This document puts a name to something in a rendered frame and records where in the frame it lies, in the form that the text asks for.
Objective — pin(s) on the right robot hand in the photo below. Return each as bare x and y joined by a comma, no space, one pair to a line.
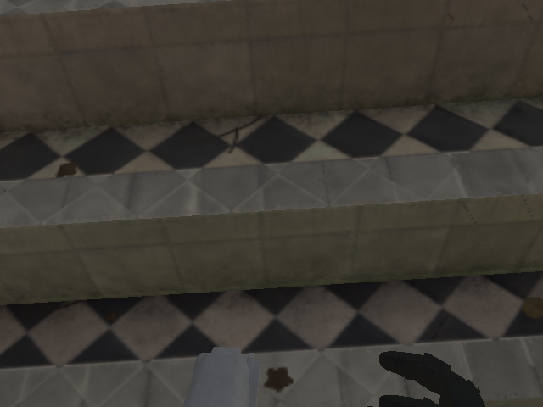
432,373

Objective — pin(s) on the left robot shin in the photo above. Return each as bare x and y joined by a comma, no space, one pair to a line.
198,358

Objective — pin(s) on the robot left thigh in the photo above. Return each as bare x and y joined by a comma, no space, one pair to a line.
224,378

